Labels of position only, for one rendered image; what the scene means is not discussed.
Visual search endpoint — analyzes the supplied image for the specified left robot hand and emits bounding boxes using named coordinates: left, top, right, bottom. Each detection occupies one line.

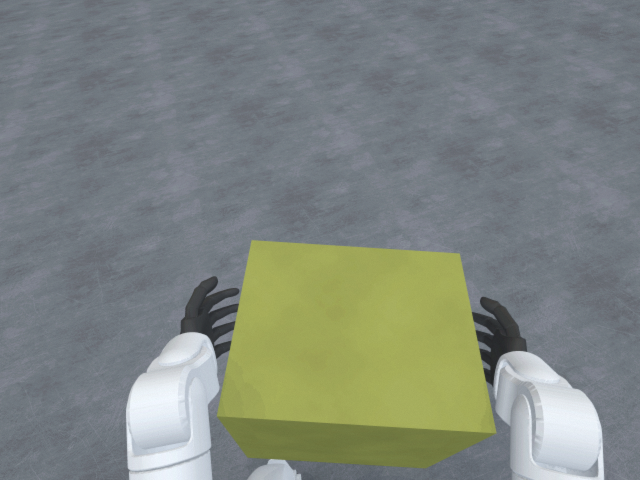
left=180, top=276, right=239, bottom=359

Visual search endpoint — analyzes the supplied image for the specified robot right forearm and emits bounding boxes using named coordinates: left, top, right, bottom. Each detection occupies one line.
left=493, top=351, right=604, bottom=480

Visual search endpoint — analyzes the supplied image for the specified right robot hand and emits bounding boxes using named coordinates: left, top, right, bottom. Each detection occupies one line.
left=472, top=297, right=527, bottom=386

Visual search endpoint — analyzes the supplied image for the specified carton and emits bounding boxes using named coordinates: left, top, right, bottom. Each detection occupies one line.
left=217, top=240, right=496, bottom=468

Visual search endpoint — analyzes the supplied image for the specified robot left forearm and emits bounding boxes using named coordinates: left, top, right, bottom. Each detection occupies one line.
left=126, top=332, right=219, bottom=480

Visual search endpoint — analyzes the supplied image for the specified left robot shin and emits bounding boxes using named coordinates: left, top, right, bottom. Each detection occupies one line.
left=268, top=459, right=291, bottom=468

